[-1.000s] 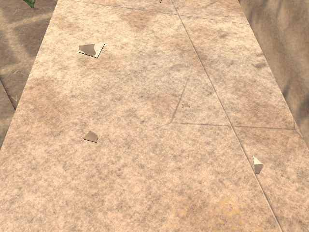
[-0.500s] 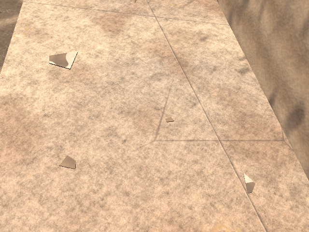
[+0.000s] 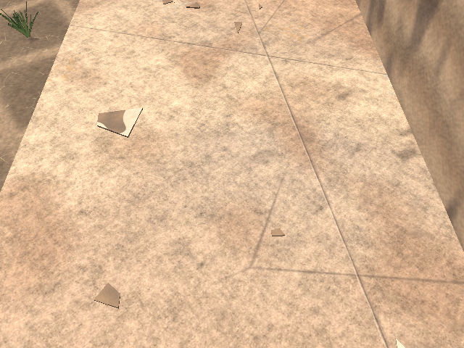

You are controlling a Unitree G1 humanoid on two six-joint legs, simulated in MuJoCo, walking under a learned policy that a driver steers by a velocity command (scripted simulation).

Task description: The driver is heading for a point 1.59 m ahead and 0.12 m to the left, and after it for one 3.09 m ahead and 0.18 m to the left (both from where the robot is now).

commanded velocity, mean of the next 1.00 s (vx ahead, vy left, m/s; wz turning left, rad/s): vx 0.02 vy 0.00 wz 0.00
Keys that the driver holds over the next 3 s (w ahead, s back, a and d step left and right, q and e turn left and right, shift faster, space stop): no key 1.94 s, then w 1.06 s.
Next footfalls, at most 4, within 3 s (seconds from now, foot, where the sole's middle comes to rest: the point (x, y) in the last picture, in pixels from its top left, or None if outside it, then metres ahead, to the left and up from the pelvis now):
0.02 left None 0.09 0.15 -0.78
2.30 left None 0.20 0.18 -0.78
2.82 right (260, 323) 0.58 -0.04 -0.78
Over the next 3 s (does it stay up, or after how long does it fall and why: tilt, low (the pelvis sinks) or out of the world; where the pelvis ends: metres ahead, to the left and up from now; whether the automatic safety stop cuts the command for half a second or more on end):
stays up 0.50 0.05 0.00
